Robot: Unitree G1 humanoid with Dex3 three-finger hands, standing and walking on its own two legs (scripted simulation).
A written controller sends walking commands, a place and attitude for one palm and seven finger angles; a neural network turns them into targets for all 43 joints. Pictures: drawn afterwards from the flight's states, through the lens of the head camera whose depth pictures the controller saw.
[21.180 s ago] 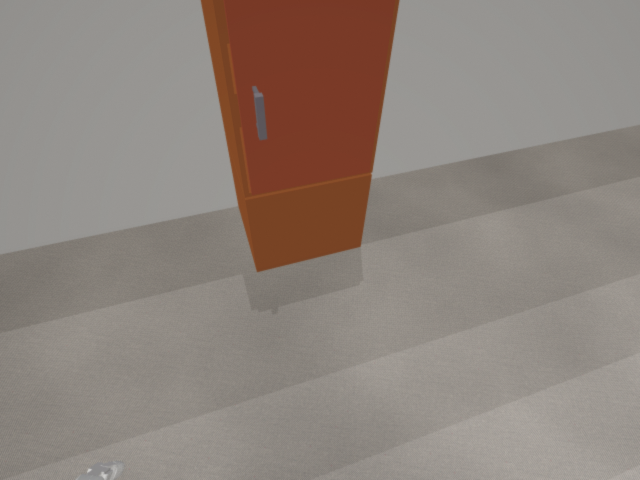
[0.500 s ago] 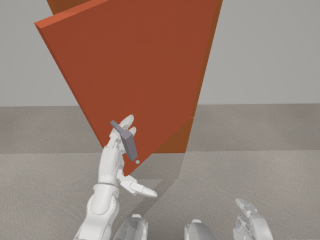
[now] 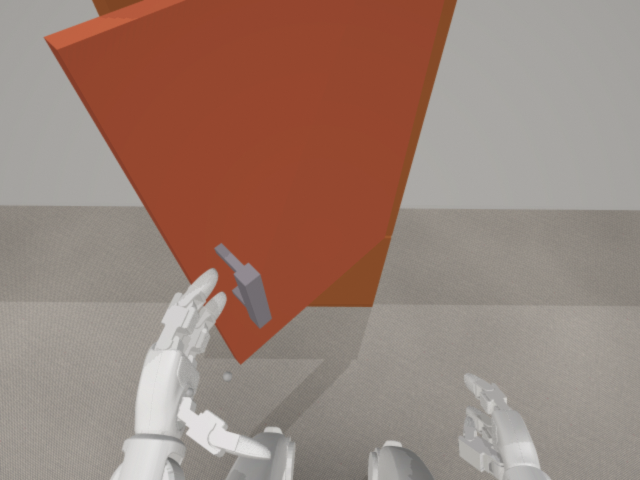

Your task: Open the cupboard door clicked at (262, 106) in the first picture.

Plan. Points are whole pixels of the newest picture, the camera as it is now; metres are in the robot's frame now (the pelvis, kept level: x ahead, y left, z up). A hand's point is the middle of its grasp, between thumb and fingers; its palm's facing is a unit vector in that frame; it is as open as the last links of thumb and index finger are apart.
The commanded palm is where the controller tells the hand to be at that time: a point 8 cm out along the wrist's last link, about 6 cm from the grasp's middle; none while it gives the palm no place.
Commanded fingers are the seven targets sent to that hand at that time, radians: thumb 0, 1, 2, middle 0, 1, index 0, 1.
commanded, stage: slide the hand sideways off the handle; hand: left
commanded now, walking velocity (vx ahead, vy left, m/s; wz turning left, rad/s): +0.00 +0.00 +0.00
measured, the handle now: (243, 287) +0.33 +0.12 +0.05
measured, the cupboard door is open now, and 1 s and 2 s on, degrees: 45 44 44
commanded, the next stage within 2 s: draw the hand back to the body in 0.36 s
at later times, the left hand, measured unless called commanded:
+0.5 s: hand (180, 406) +0.20 +0.16 +0.05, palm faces +0.03 -1.00 -0.03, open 16.3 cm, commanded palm +0.17 +0.22 +0.06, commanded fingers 0.00 -0.50 0.30 -0.15 -0.30 -0.15 -0.30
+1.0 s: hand (100, 378) +0.20 +0.20 +0.13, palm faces +0.07 -0.99 -0.12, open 16.1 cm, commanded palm +0.16 +0.26 +0.15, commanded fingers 0.00 -0.22 0.42 -0.16 -0.30 -0.16 -0.30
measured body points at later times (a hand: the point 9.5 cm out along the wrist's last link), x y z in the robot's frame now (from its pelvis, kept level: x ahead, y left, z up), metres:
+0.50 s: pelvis +0.00 -0.01 -0.01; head +0.07 -0.01 +0.43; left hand +0.19 +0.21 +0.05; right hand +0.19 -0.24 -0.09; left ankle +0.02 +0.11 -0.64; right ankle +0.01 -0.11 -0.64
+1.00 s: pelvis +0.02 +0.00 +0.04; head +0.04 +0.00 +0.49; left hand +0.19 +0.25 +0.14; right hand +0.20 -0.23 -0.02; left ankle +0.02 +0.11 -0.64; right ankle +0.01 -0.11 -0.64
